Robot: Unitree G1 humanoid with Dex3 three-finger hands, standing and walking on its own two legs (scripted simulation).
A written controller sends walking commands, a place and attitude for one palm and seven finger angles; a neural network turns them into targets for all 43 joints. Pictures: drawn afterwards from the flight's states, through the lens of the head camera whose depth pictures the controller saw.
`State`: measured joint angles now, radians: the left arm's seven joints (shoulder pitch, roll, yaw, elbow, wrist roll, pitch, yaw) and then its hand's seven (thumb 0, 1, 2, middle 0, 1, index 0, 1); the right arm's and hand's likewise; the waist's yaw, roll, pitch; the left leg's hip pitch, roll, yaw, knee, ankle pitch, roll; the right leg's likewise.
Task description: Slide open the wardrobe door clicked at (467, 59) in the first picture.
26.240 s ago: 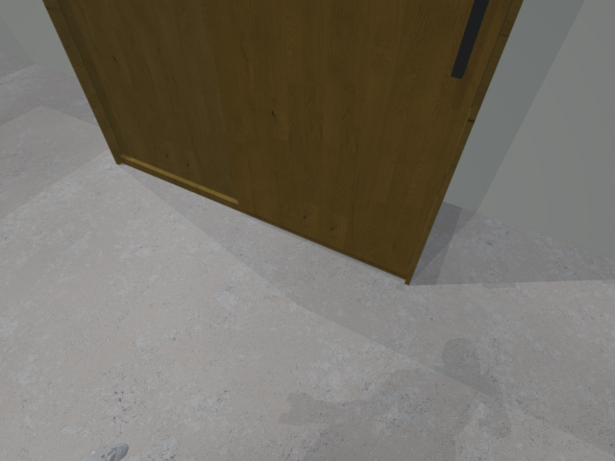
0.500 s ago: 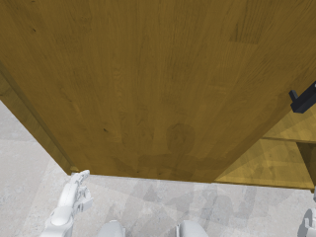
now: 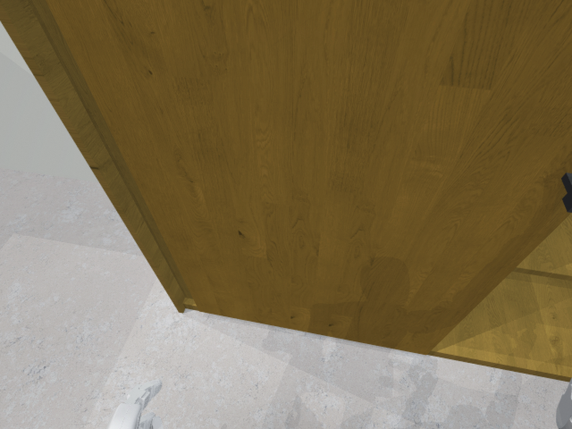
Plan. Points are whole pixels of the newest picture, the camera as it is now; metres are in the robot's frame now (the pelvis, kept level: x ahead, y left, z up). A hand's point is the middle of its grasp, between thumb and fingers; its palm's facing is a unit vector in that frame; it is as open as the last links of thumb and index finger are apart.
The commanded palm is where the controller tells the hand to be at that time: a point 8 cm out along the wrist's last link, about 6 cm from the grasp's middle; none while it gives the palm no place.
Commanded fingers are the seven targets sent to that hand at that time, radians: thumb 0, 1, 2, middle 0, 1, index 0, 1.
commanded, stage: stop walking and hold the door there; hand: right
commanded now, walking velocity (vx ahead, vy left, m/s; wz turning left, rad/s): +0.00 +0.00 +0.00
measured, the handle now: out of the picture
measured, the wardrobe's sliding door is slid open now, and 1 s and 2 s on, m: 0.69 0.69 0.69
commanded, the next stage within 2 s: loosen the grip on the handle in 1.74 s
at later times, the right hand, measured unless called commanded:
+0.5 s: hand out of the picture +0.41 -0.33 +0.22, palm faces +0.50 +0.85 -0.15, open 6.0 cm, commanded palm +0.36 -0.38 +0.19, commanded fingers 0.00 -0.90 -0.90 0.45 1.40 0.45 1.40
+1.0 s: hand out of the picture +0.41 -0.35 +0.21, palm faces +0.35 +0.92 -0.18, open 5.6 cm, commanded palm +0.37 -0.39 +0.19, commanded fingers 0.00 -0.90 -0.90 0.45 1.40 0.45 1.40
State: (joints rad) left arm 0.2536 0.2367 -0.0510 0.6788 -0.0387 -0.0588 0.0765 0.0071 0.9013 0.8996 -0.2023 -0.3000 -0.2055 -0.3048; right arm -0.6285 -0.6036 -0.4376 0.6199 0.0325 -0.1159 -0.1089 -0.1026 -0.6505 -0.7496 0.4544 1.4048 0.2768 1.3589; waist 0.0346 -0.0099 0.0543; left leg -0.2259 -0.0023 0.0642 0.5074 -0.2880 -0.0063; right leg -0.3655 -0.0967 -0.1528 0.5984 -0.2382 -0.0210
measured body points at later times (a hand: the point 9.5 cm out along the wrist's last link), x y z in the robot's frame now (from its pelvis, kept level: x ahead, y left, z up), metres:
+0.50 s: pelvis -0.04 -0.01 +0.00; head -0.03 -0.02 +0.45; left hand -0.01 +0.29 -0.11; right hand +0.37 -0.38 +0.23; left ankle -0.01 +0.12 -0.73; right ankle +0.04 -0.11 -0.73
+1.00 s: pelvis -0.03 -0.09 -0.01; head -0.01 -0.10 +0.44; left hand +0.07 +0.21 -0.10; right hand +0.38 -0.39 +0.22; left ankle -0.02 +0.10 -0.71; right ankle +0.01 -0.19 -0.73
